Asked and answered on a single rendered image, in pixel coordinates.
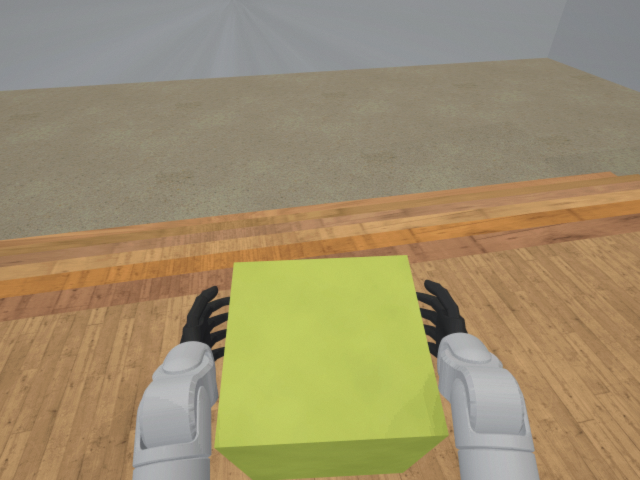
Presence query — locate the carton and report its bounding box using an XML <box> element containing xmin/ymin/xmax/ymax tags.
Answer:
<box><xmin>214</xmin><ymin>255</ymin><xmax>449</xmax><ymax>480</ymax></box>

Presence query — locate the left robot forearm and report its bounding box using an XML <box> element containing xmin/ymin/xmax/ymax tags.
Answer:
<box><xmin>132</xmin><ymin>341</ymin><xmax>218</xmax><ymax>480</ymax></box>

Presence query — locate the right robot hand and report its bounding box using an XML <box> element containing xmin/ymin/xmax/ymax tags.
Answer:
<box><xmin>416</xmin><ymin>280</ymin><xmax>468</xmax><ymax>358</ymax></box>

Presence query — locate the left robot hand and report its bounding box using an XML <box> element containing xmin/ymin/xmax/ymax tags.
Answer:
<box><xmin>180</xmin><ymin>286</ymin><xmax>230</xmax><ymax>361</ymax></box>

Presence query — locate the right robot forearm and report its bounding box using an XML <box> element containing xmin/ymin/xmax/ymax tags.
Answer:
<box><xmin>437</xmin><ymin>333</ymin><xmax>540</xmax><ymax>480</ymax></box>

